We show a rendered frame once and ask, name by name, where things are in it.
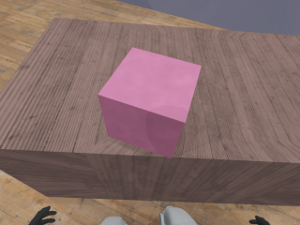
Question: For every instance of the robot left hand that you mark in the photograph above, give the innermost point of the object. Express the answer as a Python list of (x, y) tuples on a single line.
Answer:
[(44, 212)]

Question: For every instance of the carton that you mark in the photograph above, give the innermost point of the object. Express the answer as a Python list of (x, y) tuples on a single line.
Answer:
[(146, 101)]

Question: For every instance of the robot right thigh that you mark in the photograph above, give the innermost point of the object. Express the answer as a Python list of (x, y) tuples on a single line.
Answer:
[(175, 216)]

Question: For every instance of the robot right hand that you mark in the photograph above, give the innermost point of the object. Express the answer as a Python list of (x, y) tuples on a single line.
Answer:
[(259, 221)]

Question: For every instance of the pedestal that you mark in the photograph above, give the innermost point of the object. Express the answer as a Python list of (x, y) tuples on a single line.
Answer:
[(240, 143)]

